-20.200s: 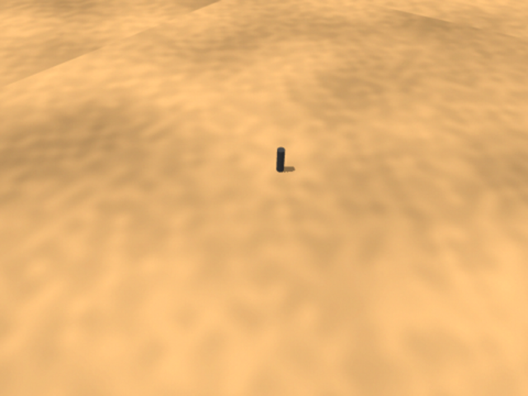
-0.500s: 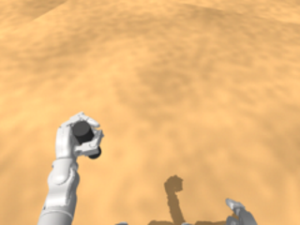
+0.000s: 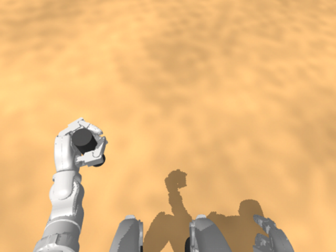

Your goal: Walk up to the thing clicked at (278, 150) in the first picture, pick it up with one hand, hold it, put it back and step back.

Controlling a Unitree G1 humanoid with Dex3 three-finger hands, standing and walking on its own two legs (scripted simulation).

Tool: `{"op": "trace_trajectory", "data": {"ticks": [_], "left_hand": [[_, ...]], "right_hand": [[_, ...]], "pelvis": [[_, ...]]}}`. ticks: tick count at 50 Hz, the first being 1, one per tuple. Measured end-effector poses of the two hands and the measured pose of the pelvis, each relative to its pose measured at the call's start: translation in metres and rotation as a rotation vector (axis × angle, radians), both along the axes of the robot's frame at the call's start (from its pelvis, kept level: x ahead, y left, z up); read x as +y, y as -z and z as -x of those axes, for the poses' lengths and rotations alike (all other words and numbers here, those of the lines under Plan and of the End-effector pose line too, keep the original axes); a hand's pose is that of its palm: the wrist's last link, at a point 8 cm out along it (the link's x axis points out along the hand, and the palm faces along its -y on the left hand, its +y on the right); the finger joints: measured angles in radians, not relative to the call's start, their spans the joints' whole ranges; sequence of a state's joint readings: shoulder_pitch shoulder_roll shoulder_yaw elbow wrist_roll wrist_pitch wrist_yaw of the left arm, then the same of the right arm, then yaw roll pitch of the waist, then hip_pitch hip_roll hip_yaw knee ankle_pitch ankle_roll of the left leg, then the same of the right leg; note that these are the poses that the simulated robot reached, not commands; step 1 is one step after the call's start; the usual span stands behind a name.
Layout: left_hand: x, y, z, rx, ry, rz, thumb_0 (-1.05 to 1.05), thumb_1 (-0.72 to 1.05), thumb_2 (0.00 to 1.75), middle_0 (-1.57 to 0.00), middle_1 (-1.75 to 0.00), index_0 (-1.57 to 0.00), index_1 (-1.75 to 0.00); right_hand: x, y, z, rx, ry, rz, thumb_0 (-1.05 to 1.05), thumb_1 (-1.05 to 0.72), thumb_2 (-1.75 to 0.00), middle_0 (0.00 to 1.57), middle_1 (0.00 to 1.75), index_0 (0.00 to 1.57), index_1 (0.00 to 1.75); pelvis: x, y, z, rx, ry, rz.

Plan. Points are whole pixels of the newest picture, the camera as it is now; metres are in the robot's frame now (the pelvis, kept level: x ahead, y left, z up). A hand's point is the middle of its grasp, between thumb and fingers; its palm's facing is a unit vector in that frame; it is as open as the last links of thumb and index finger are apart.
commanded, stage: crouch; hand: left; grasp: from the side
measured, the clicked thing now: (90, 149) +0.36 +0.20 -0.03
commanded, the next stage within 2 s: lower in 1.40 s
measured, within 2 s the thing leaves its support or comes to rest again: neither
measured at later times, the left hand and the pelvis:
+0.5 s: hand (108, 167) +0.39 +0.20 -0.25, palm faces +0.17 -0.99 -0.03, open 5.3 cm; pelvis -0.05 +0.00 -0.22, yaw -2 degrees
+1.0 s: hand (113, 172) +0.41 +0.21 -0.39, palm faces +0.16 -0.99 -0.01, open 5.3 cm; pelvis -0.07 +0.00 -0.34, yaw -6 degrees
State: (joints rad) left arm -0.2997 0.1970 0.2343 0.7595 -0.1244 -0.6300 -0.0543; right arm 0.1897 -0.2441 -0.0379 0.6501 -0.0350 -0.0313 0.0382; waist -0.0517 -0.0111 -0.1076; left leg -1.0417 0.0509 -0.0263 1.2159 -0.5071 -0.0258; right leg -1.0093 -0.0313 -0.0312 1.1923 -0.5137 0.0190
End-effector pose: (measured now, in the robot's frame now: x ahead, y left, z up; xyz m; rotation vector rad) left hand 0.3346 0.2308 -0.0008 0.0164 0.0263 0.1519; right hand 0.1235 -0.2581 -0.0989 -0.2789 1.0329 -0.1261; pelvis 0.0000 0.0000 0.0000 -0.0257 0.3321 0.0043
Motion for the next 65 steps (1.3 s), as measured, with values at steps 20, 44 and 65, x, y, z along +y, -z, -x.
{"op": "trace_trajectory", "data": {"ticks": [20,44,65], "left_hand": [[0.015,0.203,-0.021,-0.012,-0.006,-0.011,0.03,0.15,1.14,-0.99,-1.13,-1.02,-1.16],[0.028,0.367,-0.048,-0.005,-0.006,0.003,0.03,0.15,1.15,-1.0,-1.12,-1.02,-1.16],[0.034,0.435,-0.055,0.008,0.004,0.0,0.03,0.15,1.15,-0.99,-1.13,-1.02,-1.17]], "right_hand": [[0.002,0.198,0.038,0.185,-0.051,-0.011,0.0,-0.91,-0.9,0.2,0.3,0.2,0.3],[-0.01,0.333,0.105,0.344,-0.07,0.066,0.0,-0.91,-0.91,0.2,0.3,0.2,0.3],[-0.017,0.35,0.112,0.415,-0.145,0.145,0.0,-0.91,-0.9,0.2,0.3,0.2,0.3]], "pelvis": [[0.0,0.174,0.035,0.25,0.021,0.016],[0.003,0.323,0.064,0.195,0.053,0.051],[0.008,0.361,0.064,0.132,0.091,0.105]]}}
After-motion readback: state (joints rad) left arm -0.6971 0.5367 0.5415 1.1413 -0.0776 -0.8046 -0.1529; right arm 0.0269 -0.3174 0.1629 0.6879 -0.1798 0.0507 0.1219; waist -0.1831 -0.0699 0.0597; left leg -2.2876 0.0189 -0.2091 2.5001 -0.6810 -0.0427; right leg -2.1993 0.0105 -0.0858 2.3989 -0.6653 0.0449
